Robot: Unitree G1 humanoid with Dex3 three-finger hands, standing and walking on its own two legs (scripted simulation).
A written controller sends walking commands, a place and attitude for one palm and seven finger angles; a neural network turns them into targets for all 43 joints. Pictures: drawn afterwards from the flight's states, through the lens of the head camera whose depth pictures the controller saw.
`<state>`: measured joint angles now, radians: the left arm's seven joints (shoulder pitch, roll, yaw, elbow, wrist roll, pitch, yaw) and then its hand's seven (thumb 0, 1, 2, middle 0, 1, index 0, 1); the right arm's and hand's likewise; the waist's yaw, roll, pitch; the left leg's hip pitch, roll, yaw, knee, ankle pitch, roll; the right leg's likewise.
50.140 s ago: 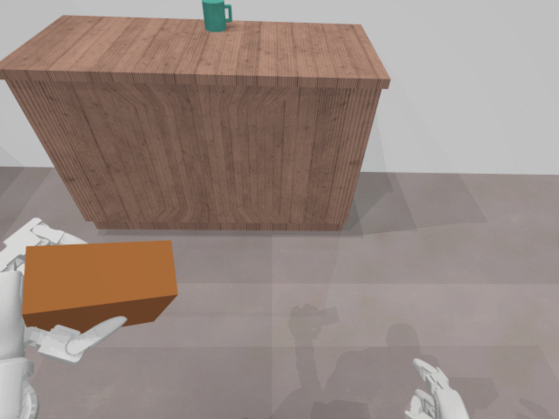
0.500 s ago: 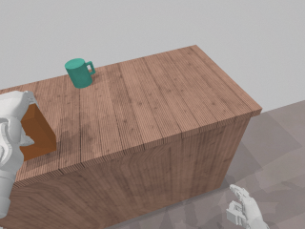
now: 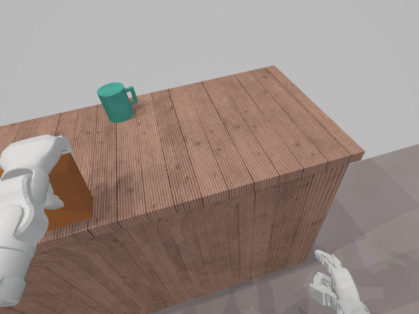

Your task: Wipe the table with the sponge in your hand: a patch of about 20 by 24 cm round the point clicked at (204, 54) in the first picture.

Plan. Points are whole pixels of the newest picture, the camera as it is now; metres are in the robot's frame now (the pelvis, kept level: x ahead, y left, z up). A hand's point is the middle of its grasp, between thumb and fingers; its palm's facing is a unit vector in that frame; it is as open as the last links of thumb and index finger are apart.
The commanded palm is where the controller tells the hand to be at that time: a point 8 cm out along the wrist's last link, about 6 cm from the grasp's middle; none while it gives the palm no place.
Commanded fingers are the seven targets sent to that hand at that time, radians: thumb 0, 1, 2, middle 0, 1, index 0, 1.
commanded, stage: lower the sponge onto the table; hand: left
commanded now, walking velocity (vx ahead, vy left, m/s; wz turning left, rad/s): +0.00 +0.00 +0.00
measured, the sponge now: (53, 202) +0.27 +0.36 +0.08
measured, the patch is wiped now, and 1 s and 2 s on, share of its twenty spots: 0.00 0.00 0.20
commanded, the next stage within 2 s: wipe forward along the first lane in 0.88 s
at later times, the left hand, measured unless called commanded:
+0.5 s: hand (52, 188) +0.28 +0.34 +0.12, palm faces -0.08 +0.00 -1.00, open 10.3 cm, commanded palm +0.26 +0.34 +0.20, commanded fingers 0.00 0.10 1.30 -1.20 -1.60 -1.20 -1.60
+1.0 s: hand (60, 182) +0.30 +0.34 +0.12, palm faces -0.04 +0.00 -1.00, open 10.3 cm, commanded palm +0.28 +0.33 +0.17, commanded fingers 0.00 0.10 1.30 -1.20 -1.60 -1.20 -1.60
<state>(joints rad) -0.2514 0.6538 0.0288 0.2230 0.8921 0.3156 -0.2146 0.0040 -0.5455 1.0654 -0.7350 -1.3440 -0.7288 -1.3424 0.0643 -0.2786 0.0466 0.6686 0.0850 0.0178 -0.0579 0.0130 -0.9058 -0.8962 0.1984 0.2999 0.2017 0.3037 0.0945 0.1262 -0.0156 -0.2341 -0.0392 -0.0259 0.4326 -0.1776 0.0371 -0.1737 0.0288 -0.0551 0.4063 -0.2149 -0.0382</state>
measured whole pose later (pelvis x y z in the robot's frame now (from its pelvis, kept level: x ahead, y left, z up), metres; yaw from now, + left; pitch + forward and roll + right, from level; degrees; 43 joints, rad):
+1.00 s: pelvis +0.00 +0.00 +0.00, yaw +0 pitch +0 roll -1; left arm -0.21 0.62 0.06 0.27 0.91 0.18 -0.09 0.01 -0.55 1.07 -0.74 -1.34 -0.73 -1.34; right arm 0.11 -0.27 0.02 0.69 0.08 0.01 -0.07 0.01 -0.91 -0.90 0.20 0.30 0.20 0.30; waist 0.10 0.10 -0.02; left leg -0.26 -0.03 -0.03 0.46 -0.20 0.03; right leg -0.20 0.04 -0.06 0.43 -0.23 -0.05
